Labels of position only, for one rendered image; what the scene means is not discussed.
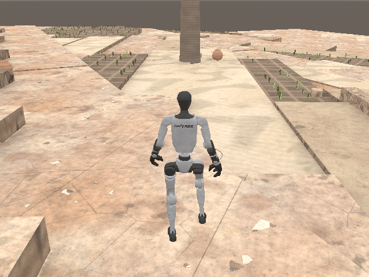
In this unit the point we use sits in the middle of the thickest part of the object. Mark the right robot upper arm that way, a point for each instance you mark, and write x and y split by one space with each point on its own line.
201 121

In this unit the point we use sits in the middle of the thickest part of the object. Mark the humanoid robot head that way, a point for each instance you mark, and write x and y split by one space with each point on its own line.
184 100

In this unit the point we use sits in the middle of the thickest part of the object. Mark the left robot upper arm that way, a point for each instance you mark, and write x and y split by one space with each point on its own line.
163 131

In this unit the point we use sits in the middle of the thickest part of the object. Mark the left robot hand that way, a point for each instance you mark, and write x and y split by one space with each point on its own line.
152 160

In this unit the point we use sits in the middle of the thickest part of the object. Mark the robot left forearm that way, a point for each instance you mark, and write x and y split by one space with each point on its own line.
155 150

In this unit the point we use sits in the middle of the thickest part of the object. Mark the robot left thigh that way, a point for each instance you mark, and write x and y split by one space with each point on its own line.
170 174

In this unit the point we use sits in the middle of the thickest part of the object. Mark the right robot hand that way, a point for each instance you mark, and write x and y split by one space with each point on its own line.
218 168

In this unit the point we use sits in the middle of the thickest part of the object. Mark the robot right forearm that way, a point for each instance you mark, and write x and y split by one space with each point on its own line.
213 155

